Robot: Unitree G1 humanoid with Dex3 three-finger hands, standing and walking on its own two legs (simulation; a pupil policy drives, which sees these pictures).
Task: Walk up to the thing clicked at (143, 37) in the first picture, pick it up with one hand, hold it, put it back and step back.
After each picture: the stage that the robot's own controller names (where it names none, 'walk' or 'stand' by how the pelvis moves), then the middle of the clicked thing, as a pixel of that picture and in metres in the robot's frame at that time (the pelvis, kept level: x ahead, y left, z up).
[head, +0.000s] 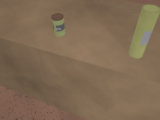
stand; (142, 34) +0.62 -0.24 +0.05
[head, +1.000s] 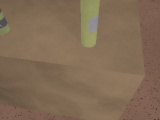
sink last; (89, 20) +0.60 +0.02 +0.08
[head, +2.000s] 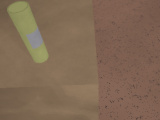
stand; (31, 36) +0.51 +0.24 +0.09
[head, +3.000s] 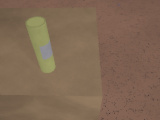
stand; (42, 47) +0.52 +0.20 +0.05
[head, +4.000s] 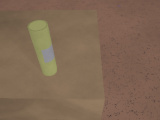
stand; (44, 51) +0.51 +0.19 +0.05
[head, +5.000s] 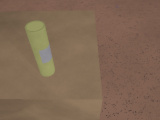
stand; (42, 51) +0.51 +0.20 +0.05
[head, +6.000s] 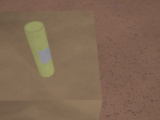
stand; (41, 52) +0.50 +0.20 +0.05
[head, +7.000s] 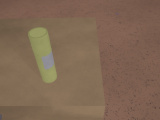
rise first; (44, 57) +0.49 +0.20 +0.05
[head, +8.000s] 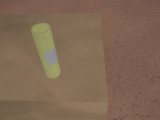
go down; (47, 53) +0.50 +0.20 +0.05
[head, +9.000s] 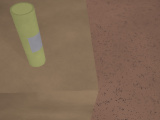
go down; (31, 39) +0.51 +0.19 +0.08
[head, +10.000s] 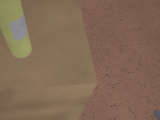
go down; (12, 23) +0.49 +0.19 +0.12
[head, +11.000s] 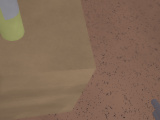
close in; out of the picture +0.52 +0.19 +0.15
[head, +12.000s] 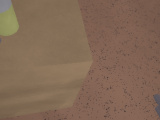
close; out of the picture +0.54 +0.19 +0.16
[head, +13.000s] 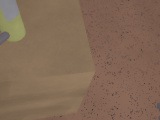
lift; (1, 2) +0.53 +0.18 +0.15
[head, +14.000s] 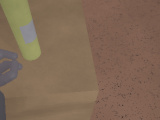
go down; (23, 28) +0.51 +0.19 +0.12
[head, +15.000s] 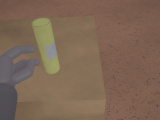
close; (47, 48) +0.54 +0.18 +0.08
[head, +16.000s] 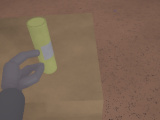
close; (43, 48) +0.53 +0.19 +0.08
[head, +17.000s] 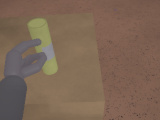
close; (44, 49) +0.52 +0.18 +0.07
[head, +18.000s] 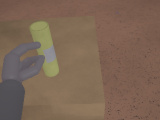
close; (46, 51) +0.52 +0.18 +0.07
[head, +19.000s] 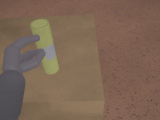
stand; (46, 49) +0.54 +0.18 +0.07
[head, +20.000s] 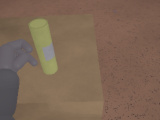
crouch; (45, 49) +0.53 +0.18 +0.07
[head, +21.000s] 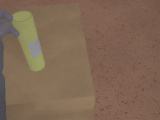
lower; (30, 44) +0.53 +0.19 +0.07
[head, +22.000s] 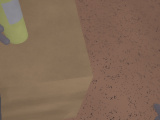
lower; (6, 6) +0.54 +0.18 +0.14
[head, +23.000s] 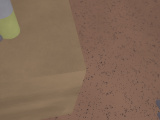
lower; out of the picture +0.56 +0.19 +0.14
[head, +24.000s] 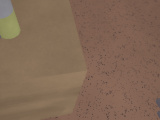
lower; out of the picture +0.55 +0.19 +0.15
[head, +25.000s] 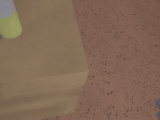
lower; out of the picture +0.55 +0.18 +0.15
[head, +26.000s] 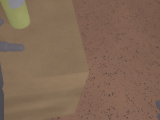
withdraw; out of the picture +0.60 +0.16 +0.14
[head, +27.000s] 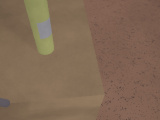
sink last; (41, 25) +0.56 +0.16 +0.11
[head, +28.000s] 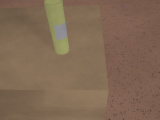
stand; (58, 28) +0.61 +0.16 +0.11
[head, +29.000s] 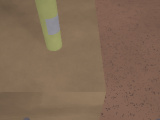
stand; (49, 22) +0.58 +0.16 +0.12
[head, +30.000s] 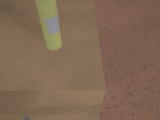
stand; (49, 21) +0.59 +0.16 +0.12
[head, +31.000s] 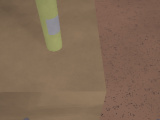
stand; (50, 22) +0.58 +0.16 +0.12
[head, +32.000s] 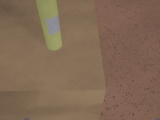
stand; (50, 21) +0.59 +0.16 +0.12
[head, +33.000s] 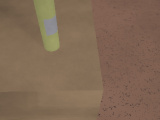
stand; (47, 22) +0.59 +0.16 +0.12
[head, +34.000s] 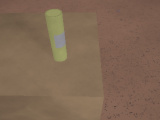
stand; (57, 37) +0.61 +0.15 +0.05
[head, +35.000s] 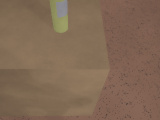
walk; (58, 5) +0.66 +0.12 +0.07
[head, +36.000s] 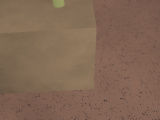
walk; out of the picture +0.93 +0.21 +0.07
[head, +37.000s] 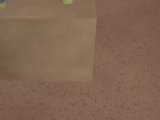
stand; out of the picture +1.16 +0.16 +0.07
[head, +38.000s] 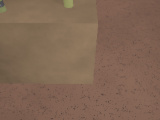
stand; out of the picture +1.13 +0.13 +0.04
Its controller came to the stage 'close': yes
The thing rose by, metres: 0.00
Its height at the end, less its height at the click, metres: +0.00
